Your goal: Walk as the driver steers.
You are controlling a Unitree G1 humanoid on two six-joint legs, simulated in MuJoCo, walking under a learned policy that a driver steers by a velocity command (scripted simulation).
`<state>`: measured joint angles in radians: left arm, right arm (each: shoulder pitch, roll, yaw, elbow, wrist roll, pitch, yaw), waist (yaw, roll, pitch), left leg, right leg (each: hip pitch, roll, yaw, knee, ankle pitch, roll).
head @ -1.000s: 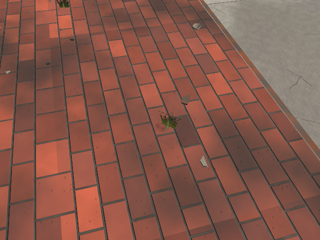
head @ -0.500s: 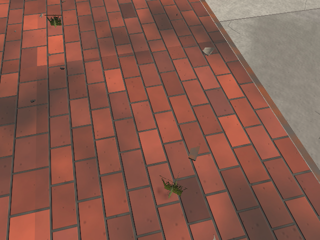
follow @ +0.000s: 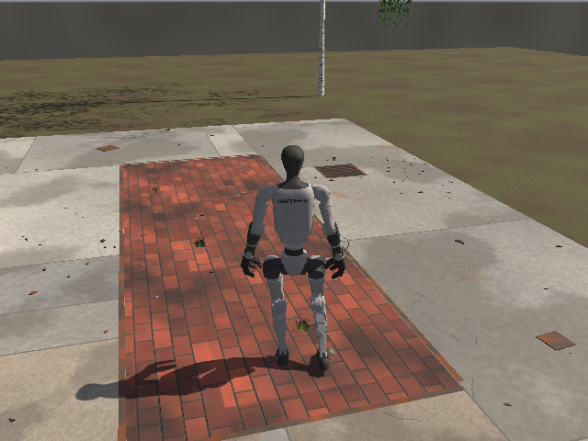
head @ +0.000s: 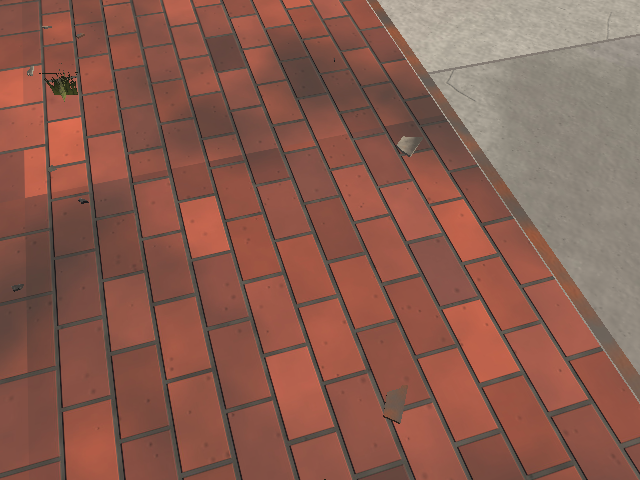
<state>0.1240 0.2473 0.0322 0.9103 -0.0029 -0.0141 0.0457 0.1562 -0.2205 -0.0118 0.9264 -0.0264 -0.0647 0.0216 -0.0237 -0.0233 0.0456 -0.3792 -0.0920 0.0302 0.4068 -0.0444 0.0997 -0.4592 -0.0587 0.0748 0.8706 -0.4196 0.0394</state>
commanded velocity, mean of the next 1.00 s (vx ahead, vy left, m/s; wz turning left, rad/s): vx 0.82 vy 0.00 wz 0.59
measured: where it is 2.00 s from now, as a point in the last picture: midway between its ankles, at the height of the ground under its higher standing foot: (68, 197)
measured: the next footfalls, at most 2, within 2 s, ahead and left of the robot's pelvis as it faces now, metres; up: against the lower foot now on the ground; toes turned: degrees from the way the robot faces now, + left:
right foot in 0.20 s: +0.08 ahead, -0.14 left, +0.00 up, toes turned -2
left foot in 0.66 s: +0.42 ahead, +0.16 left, +0.00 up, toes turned +26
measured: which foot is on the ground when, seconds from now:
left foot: down 0.00-0.20, up 0.22-0.64, down 0.66-1.00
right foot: up 0.00-0.18, down 0.20-0.68, up 0.70-1.00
